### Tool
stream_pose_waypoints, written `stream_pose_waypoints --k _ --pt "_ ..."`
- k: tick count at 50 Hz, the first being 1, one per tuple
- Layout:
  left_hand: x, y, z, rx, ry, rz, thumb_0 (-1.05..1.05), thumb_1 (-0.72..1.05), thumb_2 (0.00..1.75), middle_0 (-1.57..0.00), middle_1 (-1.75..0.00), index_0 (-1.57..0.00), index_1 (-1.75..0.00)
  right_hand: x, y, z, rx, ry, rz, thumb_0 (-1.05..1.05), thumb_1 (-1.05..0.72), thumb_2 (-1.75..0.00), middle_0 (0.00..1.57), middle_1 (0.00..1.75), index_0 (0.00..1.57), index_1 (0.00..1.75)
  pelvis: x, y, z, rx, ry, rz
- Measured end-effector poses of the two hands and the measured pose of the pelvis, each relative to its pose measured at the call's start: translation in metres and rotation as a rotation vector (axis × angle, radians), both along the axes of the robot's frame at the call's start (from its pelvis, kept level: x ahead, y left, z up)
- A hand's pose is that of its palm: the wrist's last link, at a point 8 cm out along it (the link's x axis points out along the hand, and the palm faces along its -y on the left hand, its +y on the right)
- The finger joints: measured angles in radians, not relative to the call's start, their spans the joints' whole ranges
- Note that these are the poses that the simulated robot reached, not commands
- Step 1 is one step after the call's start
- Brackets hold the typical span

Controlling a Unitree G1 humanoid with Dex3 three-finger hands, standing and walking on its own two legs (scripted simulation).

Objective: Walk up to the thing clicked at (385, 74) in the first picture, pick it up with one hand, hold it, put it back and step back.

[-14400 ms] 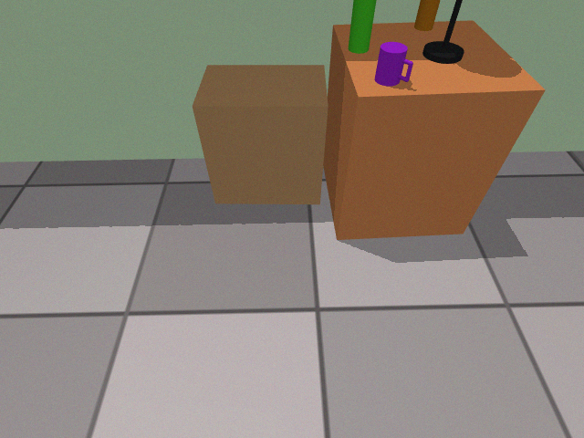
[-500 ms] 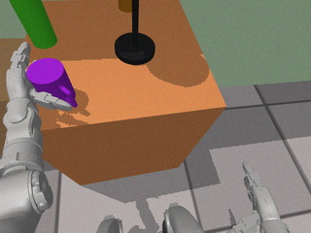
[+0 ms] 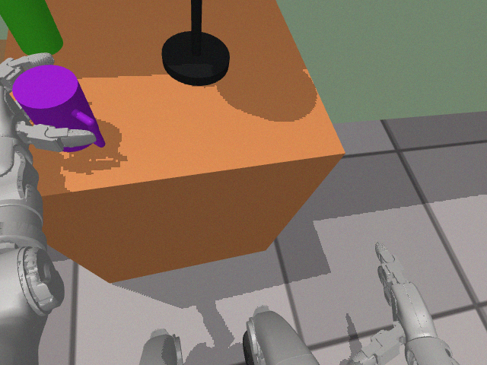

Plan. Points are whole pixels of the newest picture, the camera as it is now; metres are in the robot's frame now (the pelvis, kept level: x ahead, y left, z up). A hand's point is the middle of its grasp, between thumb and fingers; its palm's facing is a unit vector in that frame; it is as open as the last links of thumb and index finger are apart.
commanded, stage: close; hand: left
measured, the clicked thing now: (69, 116) +0.52 +0.18 +0.06
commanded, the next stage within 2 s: settle in 0.16 s
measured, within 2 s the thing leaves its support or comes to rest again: leaves its support in 0.64 s
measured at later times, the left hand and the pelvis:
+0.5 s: hand (59, 114) +0.51 +0.19 +0.07, palm faces +0.10 -0.99 -0.02, open 10.9 cm; pelvis +0.01 +0.00 +0.01, yaw +0 degrees
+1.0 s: hand (46, 95) +0.51 +0.19 +0.11, palm faces +0.10 -0.99 -0.03, open 11.1 cm; pelvis +0.02 +0.00 +0.03, yaw +0 degrees
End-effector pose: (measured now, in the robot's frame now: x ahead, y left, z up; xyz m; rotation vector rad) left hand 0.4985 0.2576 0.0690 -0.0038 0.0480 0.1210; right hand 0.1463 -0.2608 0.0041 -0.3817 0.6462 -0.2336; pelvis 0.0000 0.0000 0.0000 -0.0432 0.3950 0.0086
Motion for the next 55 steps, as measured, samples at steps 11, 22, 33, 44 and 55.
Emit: stream_pose_waypoints --k 11,22,33,44,55 --pt "-0.008 -0.007 0.002 0.011 0.000 -0.010 -0.01 -0.39 0.61 -0.79 -0.75 -0.83 -0.76 -0.001 0.004 -0.007 0.026 0.019 -0.014 -0.01 0.49 -0.05 0.06 0.05 0.06 0.05 0.004 0.004 0.002 -0.004 -0.007 -0.001" --pt "-0.011 -0.012 0.003 0.020 0.008 -0.026 -0.02 -0.47 0.91 -0.72 -0.93 -0.75 -0.95 0.007 0.011 -0.002 0.054 0.006 -0.005 -0.01 0.50 -0.06 0.06 0.05 0.05 0.05 0.012 0.005 0.006 -0.001 -0.018 -0.003" --pt "-0.015 -0.018 0.012 0.030 0.038 -0.024 -0.02 -0.57 1.04 -0.69 -1.03 -0.72 -1.05 0.016 0.007 0.001 0.071 0.009 -0.027 -0.01 0.50 -0.06 0.06 0.05 0.05 0.05 0.019 0.002 0.016 0.008 -0.052 -0.006" --pt "-0.016 -0.016 0.038 0.017 0.017 -0.014 -0.02 -0.61 1.09 -0.68 -1.07 -0.71 -1.10 0.016 0.002 0.005 0.078 0.015 -0.043 -0.01 0.50 -0.06 0.06 0.05 0.05 0.05 0.020 0.000 0.026 0.012 -0.089 -0.005" --pt "-0.023 -0.013 0.050 0.022 0.032 -0.018 -0.02 -0.61 1.10 -0.67 -1.09 -0.70 -1.11 0.009 0.004 0.003 0.105 0.022 -0.057 -0.01 0.51 -0.06 0.06 0.05 0.05 0.05 0.015 0.001 0.031 0.014 -0.106 -0.006"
